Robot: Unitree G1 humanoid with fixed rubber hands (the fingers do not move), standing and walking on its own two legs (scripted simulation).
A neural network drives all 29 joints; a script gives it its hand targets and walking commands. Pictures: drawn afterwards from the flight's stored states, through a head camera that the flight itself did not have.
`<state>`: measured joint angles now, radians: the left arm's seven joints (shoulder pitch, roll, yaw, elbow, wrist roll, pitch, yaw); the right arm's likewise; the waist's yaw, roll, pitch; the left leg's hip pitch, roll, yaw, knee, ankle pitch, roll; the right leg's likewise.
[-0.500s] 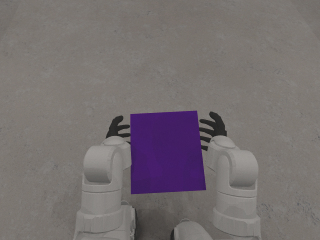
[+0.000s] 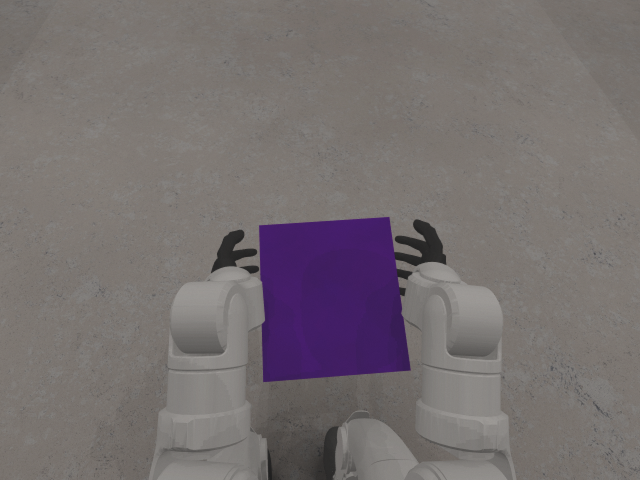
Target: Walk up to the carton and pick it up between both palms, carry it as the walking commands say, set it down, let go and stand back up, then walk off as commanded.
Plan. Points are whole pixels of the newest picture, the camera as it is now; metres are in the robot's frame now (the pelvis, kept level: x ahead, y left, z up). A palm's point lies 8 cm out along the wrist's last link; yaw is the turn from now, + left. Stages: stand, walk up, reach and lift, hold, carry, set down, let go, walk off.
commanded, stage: carry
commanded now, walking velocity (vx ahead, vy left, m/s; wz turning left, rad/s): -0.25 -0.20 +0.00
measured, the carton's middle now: (327, 307) +0.34 -0.01 -0.03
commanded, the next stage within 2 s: none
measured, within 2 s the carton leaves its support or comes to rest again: neither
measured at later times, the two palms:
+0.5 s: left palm out of the picture +0.11 +0.02 +0.07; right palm out of the picture +0.12 -0.21 +0.08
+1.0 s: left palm out of the picture -0.10 -0.07 +0.07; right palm out of the picture -0.07 -0.30 +0.08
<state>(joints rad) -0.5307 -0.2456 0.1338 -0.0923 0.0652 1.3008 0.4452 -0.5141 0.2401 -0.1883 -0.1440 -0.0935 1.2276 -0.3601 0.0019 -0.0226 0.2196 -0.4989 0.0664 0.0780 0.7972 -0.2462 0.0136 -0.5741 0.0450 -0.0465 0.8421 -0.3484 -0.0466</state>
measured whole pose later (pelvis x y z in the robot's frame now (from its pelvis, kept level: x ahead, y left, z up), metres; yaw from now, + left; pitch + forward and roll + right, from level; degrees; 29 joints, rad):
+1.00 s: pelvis -0.40 -0.20 +0.00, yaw +0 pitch -1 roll -1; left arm -0.50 -0.23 0.14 -0.04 0.04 1.31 0.46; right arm -0.52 0.24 -0.19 -0.06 -0.14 1.26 -0.33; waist 0.06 0.02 0.12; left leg -0.57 0.13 0.07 0.68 -0.08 -0.02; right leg -0.41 0.01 0.01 0.83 -0.43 -0.04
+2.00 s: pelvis -0.78 -0.44 +0.00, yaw +2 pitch -2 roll -1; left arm -0.51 -0.24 0.13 -0.07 0.03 1.28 0.49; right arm -0.51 0.24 -0.19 -0.08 -0.17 1.21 -0.27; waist 0.07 0.03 0.15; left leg -0.60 0.14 0.02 0.76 -0.29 -0.04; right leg -0.45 0.02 -0.03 0.80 -0.31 -0.02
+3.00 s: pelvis -1.15 -0.68 +0.00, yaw +4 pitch -3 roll +1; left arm -0.50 -0.24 0.12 -0.03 0.05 1.33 0.48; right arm -0.46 0.22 -0.18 -0.07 -0.10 1.24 -0.30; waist -0.01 -0.04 0.14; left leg -0.50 0.04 0.11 0.92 -0.46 -0.05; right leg -0.52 0.02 -0.06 0.77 -0.20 -0.07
